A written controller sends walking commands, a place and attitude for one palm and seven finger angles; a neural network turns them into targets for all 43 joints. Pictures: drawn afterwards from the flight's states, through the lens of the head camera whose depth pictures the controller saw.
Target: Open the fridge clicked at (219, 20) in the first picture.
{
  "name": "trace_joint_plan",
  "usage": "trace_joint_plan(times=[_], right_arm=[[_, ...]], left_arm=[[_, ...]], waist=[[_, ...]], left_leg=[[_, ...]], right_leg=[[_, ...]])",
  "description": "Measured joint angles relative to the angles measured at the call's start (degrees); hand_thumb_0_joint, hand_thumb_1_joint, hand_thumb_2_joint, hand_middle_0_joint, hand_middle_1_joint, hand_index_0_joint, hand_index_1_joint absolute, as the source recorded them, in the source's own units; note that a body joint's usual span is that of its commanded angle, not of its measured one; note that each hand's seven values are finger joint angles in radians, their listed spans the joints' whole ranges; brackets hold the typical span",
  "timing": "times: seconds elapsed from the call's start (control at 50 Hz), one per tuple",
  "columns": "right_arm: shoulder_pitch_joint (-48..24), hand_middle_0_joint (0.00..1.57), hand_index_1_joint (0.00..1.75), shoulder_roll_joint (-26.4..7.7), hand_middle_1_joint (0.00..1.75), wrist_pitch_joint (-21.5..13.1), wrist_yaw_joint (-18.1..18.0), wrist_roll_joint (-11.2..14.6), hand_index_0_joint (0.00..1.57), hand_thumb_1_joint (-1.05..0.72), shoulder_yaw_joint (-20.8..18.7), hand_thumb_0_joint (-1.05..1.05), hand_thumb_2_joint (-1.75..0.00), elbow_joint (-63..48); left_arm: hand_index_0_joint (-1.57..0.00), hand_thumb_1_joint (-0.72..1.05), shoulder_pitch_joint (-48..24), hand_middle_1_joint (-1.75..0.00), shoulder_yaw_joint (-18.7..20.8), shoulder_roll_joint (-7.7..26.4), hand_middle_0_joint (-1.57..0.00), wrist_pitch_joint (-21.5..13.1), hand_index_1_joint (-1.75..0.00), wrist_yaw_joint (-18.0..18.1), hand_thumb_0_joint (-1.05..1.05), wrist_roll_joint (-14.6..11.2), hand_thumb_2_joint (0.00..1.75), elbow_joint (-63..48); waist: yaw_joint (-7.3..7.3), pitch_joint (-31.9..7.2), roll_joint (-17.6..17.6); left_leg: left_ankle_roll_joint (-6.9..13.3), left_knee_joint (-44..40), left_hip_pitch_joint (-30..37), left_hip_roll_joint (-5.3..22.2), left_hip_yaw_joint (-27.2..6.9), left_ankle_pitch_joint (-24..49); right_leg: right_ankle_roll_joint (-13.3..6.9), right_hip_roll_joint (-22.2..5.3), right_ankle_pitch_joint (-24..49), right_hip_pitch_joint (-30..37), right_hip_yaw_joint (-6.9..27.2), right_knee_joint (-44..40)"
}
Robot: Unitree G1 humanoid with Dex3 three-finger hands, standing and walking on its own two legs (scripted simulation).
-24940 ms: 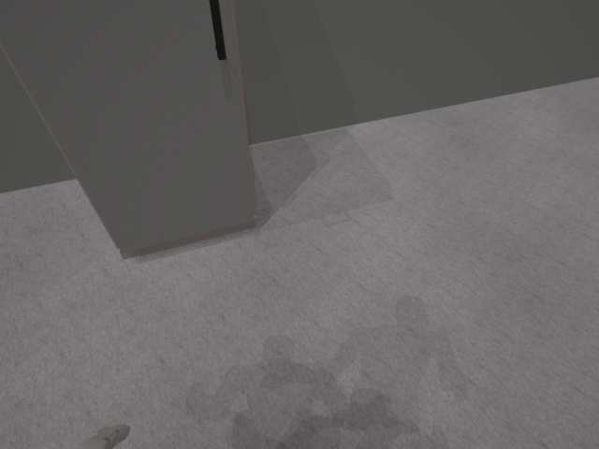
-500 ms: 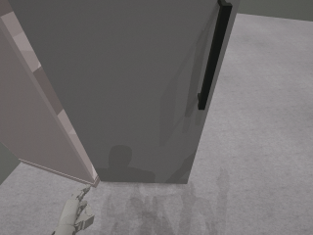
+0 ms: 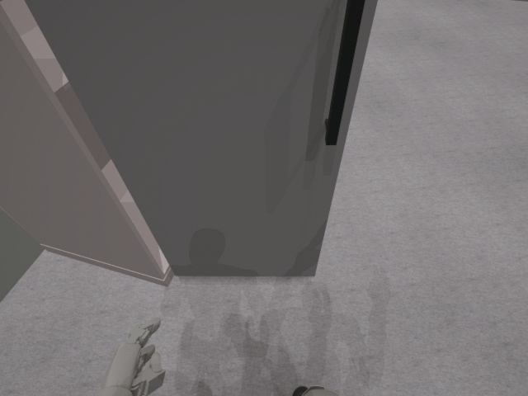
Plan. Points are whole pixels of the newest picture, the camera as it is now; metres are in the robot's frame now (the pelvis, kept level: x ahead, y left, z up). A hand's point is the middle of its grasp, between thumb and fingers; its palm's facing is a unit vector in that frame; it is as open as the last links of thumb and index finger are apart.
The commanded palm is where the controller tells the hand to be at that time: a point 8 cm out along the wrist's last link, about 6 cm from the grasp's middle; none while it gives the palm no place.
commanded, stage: step back with the hand held close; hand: right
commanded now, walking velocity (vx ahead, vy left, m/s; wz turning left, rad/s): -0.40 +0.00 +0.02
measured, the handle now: (341, 63) +0.58 -0.12 +0.20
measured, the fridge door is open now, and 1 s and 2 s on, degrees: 74 74 74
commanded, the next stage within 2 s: stop stepping back and stand still in 0.22 s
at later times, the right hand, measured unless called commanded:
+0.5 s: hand out of the picture +0.08 -0.33 +0.15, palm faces +0.51 +0.78 -0.37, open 7.4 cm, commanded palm +0.02 -0.35 +0.19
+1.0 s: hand out of the picture +0.02 -0.32 +0.17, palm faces +0.52 +0.79 -0.34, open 7.4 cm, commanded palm -0.03 -0.35 +0.19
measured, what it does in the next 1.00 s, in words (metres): walks backwards: right foot, then left foot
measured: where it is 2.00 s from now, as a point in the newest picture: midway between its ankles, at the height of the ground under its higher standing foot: outside the picture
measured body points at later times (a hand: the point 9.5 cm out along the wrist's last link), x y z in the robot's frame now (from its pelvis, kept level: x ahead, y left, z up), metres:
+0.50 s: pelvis -0.11 -0.04 +0.00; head -0.10 -0.08 +0.45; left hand +0.07 +0.20 -0.06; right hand +0.05 -0.37 +0.17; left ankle -0.09 +0.11 -0.72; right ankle -0.08 -0.11 -0.73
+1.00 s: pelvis -0.16 -0.04 +0.01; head -0.20 -0.06 +0.45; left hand -0.01 +0.21 -0.07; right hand -0.02 -0.36 +0.19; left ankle -0.20 +0.05 -0.73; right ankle -0.14 -0.18 -0.71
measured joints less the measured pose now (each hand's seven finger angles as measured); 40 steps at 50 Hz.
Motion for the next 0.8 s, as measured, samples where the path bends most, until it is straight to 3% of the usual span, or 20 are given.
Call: trace_joint_plan(times=[0.06, 0.14, 0.24, 0.28, 0.3, 0.34, 0.36, 0.4, 0.44, 0.46, 0.5, 0.54, 0.58, 0.64, 0.74, 0.8], right_arm=[[-1.73, 0.21, 0.3, -0.11, 0.3, 1.36, 0.97, 0.08, 0.21, -0.89, 3.38, 0.01, -0.9, 1.17], [-1.34, 0.21, 0.31, -2.33, 0.3, 3.19, 1.92, 0.9, 0.21, -0.89, 3.21, 0.01, -0.9, 0.69], [-1.09, 0.22, 0.31, -4.78, 0.3, 3.25, 2.69, 1.42, 0.21, -0.89, 0.26, 0.02, -0.9, -1.56], [0.24, 0.22, 0.31, -5.1, 0.3, 2.71, 2.53, 1.74, 0.21, -0.89, -0.58, 0.02, -0.9, -2.98], [1.5, 0.22, 0.31, -5.09, 0.3, 2.42, 2.33, 1.76, 0.21, -0.89, -0.6, 0.02, -0.9, -3.73], [4.16, 0.22, 0.31, -4.42, 0.3, 2.2, 2.06, 1.33, 0.21, -0.89, -0.6, 0.01, -0.9, -4.81], [5.12, 0.22, 0.31, -3.87, 0.3, 2.17, 1.87, 1.1, 0.21, -0.89, -0.66, 0.01, -0.9, -4.94], [5.08, 0.22, 0.31, -2.67, 0.3, 2.4, 1.37, 0.78, 0.21, -0.89, -0.29, 0.01, -0.9, -4.29], [3.03, 0.22, 0.31, -1.12, 0.3, 2.83, 0.54, 0.51, 0.21, -0.89, 1.06, 0.01, -0.9, -2.25], [1.05, 0.21, 0.31, -0.5, 0.3, 3.31, 0.12, 0.3, 0.21, -0.89, 1.94, 0.01, -0.9, -0.76], [-2.81, 0.21, 0.31, 0.18, 0.3, 4.75, -0.61, 0.08, 0.21, -0.89, 3.06, 0.01, -0.9, 2.54], [-3.75, 0.21, 0.3, 0.57, 0.3, 6.21, -0.75, 0.44, 0.21, -0.89, 3.06, 0.01, -0.9, 3.52], [-3.16, 0.21, 0.3, 0.52, 0.3, 7.28, -0.74, 0.44, 0.21, -0.89, 3.2, 0.02, -0.9, 1.83], [-0.36, 0.21, 0.3, -0.1, 0.3, 6.7, -0.71, 0.04, 0.21, -0.89, 3.57, 0.02, -0.9, -2.31], [3.57, 0.21, 0.3, -1.73, 0.3, 6.17, -0.65, -0.41, 0.21, -0.89, 3.31, 0.02, -0.9, -0.97], [2.43, 0.21, 0.3, -3.32, 0.3, 7.94, -0.85, -0.3, 0.21, -0.89, 2.4, 0.01, -0.9, 2.7]], left_arm=[[-0.21, 0.9, -1.93, -0.3, 0.25, 0.02, -0.21, 1.31, -0.3, 0.66, 0.01, -0.94, 0.89, 0.88], [-0.21, 0.9, -3.83, -0.3, 0.14, -0.78, -0.21, 2.5, -0.3, 0.86, 0.01, -1.22, 0.89, -1.64], [-0.21, 0.9, -4.88, -0.3, 1.06, -0.39, -0.21, 1.2, -0.3, 0.25, 0.01, -0.33, 0.9, -5.84], [-0.21, 0.9, -4.56, -0.3, 1.64, -0.01, -0.2, 1.4, -0.3, -0.1, 0.01, -0.64, 0.9, -5.65], [-0.21, 0.9, -3.78, -0.3, 1.88, 0.08, -0.2, 1.59, -0.3, -0.32, 0.01, -0.67, 0.9, -4.78], [-0.21, 0.9, -1.5, -0.3, 2.04, -0.02, -0.2, 2.34, -0.3, -0.51, 0.01, -0.67, 0.9, -2.69], [-0.21, 0.9, -0.37, -0.3, 1.84, -0.16, -0.2, 2.81, -0.3, -0.35, 0.01, -0.58, 0.9, -2.01], [-0.21, 0.9, 1.52, -0.3, 0.98, 0.02, -0.2, 3.02, -0.3, 0.35, 0.01, -0.51, 0.9, -1.62], [-0.21, 0.9, 2.86, -0.3, 0.44, 1.52, -0.2, 1.98, -0.3, 1.25, 0.01, -0.81, 0.9, -2.09], [-0.21, 0.9, 2.86, -0.3, 0.72, 1.93, -0.2, 1.3, -0.3, 1.67, 0.01, -0.96, 0.9, -1.88], [-0.21, 0.9, 1.7, -0.3, 0.87, 0.83, -0.2, 0.64, -0.3, 2.0, 0.01, -1.29, 0.9, -0.59], [-0.21, 0.9, 1.1, -0.3, 0.16, -0.93, -0.2, -0.23, -0.3, 1.69, 0.01, -0.94, 0.9, -0.05], [-0.21, 0.9, 1.7, -0.3, -0.66, -2.72, -0.2, -1.41, -0.3, 0.9, 0.01, -0.66, 0.9, -0.32], [-0.21, 0.9, 3.42, -0.3, -2.11, -4.43, -0.21, -2.3, -0.3, -0.37, 0.01, -0.57, 0.89, -0.69], [-0.21, 0.89, 5.33, -0.3, -2.84, -4.77, -0.21, -0.38, -0.3, -0.33, 0.01, 0.08, 0.89, -0.73], [-0.21, 0.89, 4.83, -0.3, -2.39, -3.7, -0.21, 1.09, -0.3, 0.27, 0.01, 0.13, 0.89, -1.62]], waist=[[0.16, 1.53, 0.57], [1.14, 1.95, 2.75], [2.95, 2.06, 2.1], [2.68, 1.93, 1.92], [1.96, 1.18, 2.66], [0.34, -1.14, 4.85], [-0.23, -1.98, 5.87], [-0.73, -2.65, 6.86], [-0.18, -2.68, 4.65], [0.49, -2.19, 3.78], [0.08, 0.34, 4.88], [0.39, 1.54, 5.41], [1.69, 1.73, 5.26], [2.67, 0.14, 4.73], [2.93, -4.67, 2.03], [2.8, -5.92, 1.94]], left_leg=[[-1.08, 0.7, 0.35, 0.69, -0.25, 1.13], [-1.94, 3.67, -1.21, 1.28, -1.02, 1.4], [0.49, 4.82, -2.8, -0.02, 0.27, -0.94], [0.85, 3.97, -3.81, 0.24, 1.0, 2.58], [0.71, 3.57, -4.2, 0.93, 0.71, 3.27], [0.1, 1.82, -4.69, 2.62, -0.48, 4.51], [-0.29, 0.69, -4.63, 3.36, -0.96, 5.29], [-1.12, -0.22, -4.88, 4.36, -1.09, 6.39], [-2.05, 1.79, -6.22, 3.99, 0.54, 5.88], [-2.28, 4.02, -7.47, 4.38, 1.49, 4.96], [-1.38, 9.3, -9.29, 4.83, -0.64, -0.75], [-0.87, 15.3, -11.09, 3.59, -1.72, -4.5], [-0.71, 19.42, -11.84, 2.26, -1.24, -4.01], [-0.67, 19.2, -10.85, 1.72, 0.7, -1.27], [0.98, 7.84, -3.31, 0.84, 5.28, -3.45], [3.35, -2.4, 3.0, 0.88, 5.88, -4.39]], right_leg=[[-1.01, 0.45, 1.26, 2.23, -0.9, -2.69], [-1.61, 0.35, 3.47, 3.95, -2.62, -5.34], [-1.61, 0.39, 4.82, 1.04, -1.41, -5.76], [0.58, 1.12, -5.14, -2.36, -0.12, 0.97], [1.65, 2.37, -9.93, -4.36, 0.49, 8.83], [2.53, 4.43, -15.14, -6.0, 0.04, 22.15], [2.6, 4.55, -16.06, -4.77, -0.96, 24.17], [2.17, 3.85, -15.38, 0.92, -2.35, 18.42], [1.53, 1.99, -10.57, 8.65, -1.76, 4.79], [-0.44, 2.14, -11.46, 9.64, -1.61, 1.98], [-2.93, 3.9, -10.89, 9.85, -2.57, 2.28], [-3.51, 4.18, -8.75, 11.35, -3.37, 0.11], [-3.24, 3.93, -6.15, 13.09, -2.8, -3.17], [-2.81, 3.04, -3.18, 15.39, -2.36, -8.09], [-0.34, 1.73, -4.74, 16.93, -2.84, -13.84], [0.67, 2.75, -11.98, 13.05, -4.2, -9.48]])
